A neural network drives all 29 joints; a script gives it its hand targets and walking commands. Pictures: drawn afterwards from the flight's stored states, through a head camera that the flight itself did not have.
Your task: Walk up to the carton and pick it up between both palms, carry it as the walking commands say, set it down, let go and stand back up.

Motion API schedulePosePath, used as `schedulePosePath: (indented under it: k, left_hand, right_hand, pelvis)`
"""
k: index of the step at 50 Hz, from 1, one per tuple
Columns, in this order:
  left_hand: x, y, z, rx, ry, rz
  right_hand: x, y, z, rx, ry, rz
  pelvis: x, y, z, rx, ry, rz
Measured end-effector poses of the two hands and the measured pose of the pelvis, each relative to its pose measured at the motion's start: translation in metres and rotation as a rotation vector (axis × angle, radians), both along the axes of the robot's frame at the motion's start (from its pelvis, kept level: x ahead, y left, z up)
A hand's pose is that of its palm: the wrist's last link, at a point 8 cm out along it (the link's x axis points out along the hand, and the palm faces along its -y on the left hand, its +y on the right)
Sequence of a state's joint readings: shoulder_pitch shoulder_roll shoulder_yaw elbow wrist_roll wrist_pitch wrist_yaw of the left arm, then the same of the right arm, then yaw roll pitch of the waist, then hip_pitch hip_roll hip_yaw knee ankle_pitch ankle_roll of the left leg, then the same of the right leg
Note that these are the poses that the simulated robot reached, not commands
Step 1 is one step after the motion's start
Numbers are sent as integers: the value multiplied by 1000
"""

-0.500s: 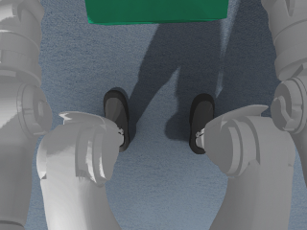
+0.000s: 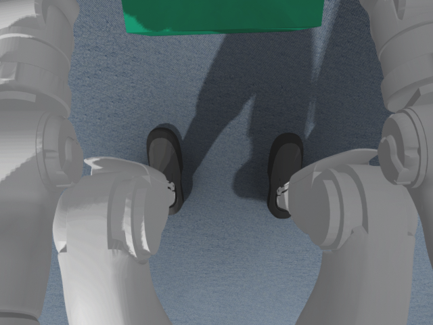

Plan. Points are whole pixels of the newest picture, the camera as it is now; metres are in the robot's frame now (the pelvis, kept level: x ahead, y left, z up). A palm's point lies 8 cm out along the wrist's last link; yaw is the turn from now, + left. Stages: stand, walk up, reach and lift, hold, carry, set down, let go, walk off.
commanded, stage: reach and lift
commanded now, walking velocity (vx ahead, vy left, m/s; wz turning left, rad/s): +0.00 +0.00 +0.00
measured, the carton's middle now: out of the picture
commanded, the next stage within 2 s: none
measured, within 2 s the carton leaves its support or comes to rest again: leaves its support in 1.18 s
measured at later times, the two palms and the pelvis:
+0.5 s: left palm out of the picture +0.54 +0.20 -0.22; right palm out of the picture +0.56 -0.15 -0.21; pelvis +0.00 +0.00 +0.00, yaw +0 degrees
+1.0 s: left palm out of the picture +0.54 +0.20 -0.21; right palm out of the picture +0.56 -0.15 -0.21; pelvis +0.00 +0.00 +0.00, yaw +0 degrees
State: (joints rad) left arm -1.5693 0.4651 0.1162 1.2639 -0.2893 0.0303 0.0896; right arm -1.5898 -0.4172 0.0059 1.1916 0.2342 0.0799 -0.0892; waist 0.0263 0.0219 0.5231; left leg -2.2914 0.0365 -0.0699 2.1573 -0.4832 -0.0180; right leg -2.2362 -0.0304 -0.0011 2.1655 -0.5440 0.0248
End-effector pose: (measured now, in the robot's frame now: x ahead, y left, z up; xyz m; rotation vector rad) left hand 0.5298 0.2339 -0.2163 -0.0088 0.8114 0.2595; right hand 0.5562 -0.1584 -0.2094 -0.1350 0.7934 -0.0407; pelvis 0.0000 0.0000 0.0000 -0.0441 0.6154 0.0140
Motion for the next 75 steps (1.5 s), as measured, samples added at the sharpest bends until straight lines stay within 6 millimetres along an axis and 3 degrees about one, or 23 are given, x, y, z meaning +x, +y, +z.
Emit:
schedulePosePath:
  k: [4,18,54,65,75]
  left_hand:
    - [2,-9,-1,-20,1,-7]
    - [9,-32,0,-52,-10,-41]
    - [13,-30,3,-49,14,-82]
    - [29,-24,32,-10,-69,-58]
    - [28,-16,62,10,-85,-59]
  right_hand:
    - [1,9,0,17,-2,9]
    - [1,9,0,7,-6,9]
    - [2,8,0,36,13,6]
    - [10,19,17,7,-37,15]
    - [8,28,39,4,-33,22]
  pelvis:
    - [0,0,0,0,0,0]
    - [0,0,0,0,0,0]
    - [1,0,-1,1,1,-4]
    - [-2,-1,0,10,-16,-14]
    - [-6,-1,2,12,-65,-14]
